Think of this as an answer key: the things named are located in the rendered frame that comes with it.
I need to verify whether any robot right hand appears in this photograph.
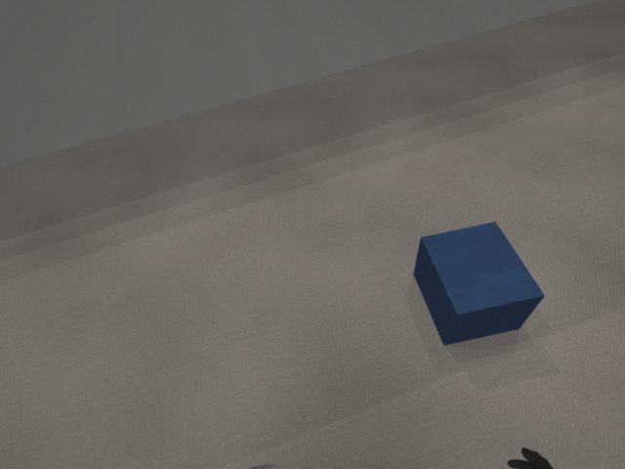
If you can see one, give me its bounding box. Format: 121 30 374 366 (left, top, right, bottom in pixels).
508 448 554 469

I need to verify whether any carton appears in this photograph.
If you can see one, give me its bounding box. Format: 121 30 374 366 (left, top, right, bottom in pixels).
413 222 545 345

